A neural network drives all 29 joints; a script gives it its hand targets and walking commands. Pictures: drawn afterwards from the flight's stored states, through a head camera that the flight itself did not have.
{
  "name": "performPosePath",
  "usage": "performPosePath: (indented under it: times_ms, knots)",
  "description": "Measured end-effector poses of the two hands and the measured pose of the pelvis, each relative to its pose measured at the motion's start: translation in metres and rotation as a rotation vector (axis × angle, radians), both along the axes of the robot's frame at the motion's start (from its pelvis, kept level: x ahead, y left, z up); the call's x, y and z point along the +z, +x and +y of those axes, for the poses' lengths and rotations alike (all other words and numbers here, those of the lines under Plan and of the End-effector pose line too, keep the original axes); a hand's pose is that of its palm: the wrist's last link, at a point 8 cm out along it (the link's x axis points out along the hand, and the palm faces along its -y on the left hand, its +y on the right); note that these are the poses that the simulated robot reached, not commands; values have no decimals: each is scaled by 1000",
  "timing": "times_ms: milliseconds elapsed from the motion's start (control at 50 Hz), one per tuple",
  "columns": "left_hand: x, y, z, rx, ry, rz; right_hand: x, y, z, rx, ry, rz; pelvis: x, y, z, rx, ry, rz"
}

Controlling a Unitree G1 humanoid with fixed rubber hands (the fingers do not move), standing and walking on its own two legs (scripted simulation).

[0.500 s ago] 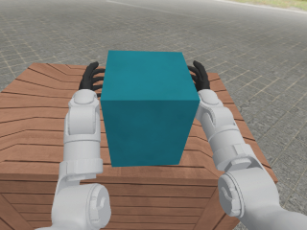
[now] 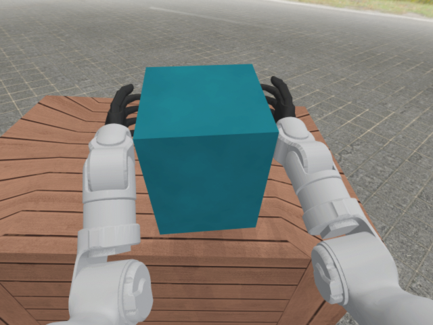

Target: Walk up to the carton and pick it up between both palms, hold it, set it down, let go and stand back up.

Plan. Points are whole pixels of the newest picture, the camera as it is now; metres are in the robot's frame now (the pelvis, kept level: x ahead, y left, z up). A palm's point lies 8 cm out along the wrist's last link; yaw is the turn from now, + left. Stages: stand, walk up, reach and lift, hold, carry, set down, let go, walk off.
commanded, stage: reach and lift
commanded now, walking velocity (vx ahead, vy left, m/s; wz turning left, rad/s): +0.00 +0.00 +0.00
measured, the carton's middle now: (204, 152) +0.38 +0.00 +0.18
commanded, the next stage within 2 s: hold in 0.02 s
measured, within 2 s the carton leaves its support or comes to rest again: neither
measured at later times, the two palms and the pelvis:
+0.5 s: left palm (112, 123) +0.36 +0.14 +0.25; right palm (284, 111) +0.37 -0.14 +0.27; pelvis +0.00 +0.00 +0.00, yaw +0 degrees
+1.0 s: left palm (114, 120) +0.36 +0.14 +0.26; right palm (287, 108) +0.37 -0.14 +0.27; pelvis +0.00 -0.01 +0.00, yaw +0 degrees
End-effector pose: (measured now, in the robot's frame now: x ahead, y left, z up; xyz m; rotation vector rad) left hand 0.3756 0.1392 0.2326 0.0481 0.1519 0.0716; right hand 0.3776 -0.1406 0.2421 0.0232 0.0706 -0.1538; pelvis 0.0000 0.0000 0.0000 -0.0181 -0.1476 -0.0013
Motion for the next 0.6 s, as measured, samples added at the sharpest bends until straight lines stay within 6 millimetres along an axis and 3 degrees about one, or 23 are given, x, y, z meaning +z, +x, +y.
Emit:
performPosePath:
  times_ms: [180,600]
  knots:
    - [2,-3,2,7,3,13,2,0,2,7,15,14,0,-1,1,1,1,3]
    - [24,-12,5,27,-25,2,30,-4,5,27,1,4,0,-1,-4,-4,4,11]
